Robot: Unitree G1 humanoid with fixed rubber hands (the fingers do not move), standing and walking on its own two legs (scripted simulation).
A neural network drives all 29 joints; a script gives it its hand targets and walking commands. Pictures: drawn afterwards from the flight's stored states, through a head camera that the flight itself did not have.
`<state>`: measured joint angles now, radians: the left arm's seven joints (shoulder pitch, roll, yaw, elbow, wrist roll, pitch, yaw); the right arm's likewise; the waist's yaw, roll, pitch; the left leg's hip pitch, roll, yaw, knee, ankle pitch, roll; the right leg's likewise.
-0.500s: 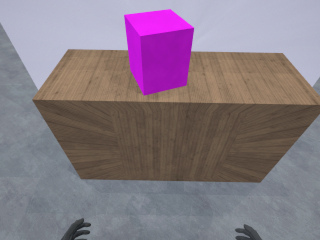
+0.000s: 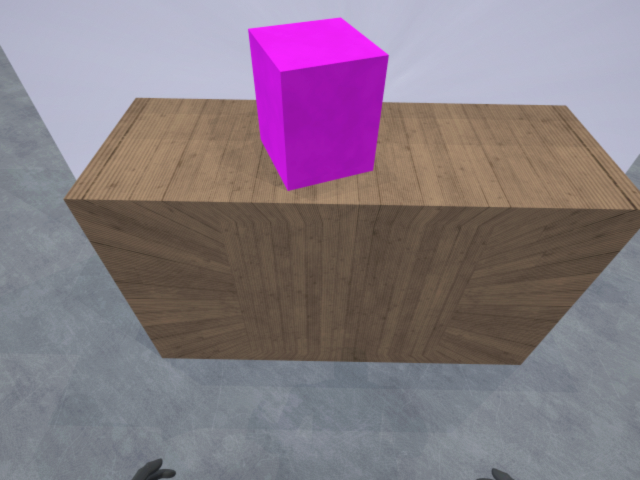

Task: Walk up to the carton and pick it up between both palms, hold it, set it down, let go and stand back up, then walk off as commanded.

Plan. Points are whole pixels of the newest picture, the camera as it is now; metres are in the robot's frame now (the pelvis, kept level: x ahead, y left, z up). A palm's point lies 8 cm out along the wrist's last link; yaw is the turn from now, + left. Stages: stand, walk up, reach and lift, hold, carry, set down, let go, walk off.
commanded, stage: stand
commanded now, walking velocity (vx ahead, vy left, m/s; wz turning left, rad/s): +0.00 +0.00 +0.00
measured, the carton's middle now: (314, 104) +0.82 +0.04 +0.08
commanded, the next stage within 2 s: walk up in 0.44 s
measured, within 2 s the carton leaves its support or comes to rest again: neither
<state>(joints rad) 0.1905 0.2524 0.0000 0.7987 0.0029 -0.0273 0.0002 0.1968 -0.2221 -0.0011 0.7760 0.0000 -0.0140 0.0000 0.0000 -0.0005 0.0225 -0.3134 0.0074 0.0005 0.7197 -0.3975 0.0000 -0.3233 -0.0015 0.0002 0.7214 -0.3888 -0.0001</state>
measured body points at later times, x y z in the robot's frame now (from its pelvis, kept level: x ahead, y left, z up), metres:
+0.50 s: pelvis +0.00 +0.00 +0.00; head +0.01 +0.00 +0.45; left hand +0.11 +0.26 -0.13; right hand +0.10 -0.25 -0.13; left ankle -0.01 +0.12 -0.72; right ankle +0.00 -0.12 -0.72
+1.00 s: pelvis +0.05 -0.02 +0.00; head +0.07 -0.03 +0.45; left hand +0.10 +0.27 -0.12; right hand +0.14 -0.31 -0.12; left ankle +0.07 +0.11 -0.67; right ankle +0.00 -0.12 -0.72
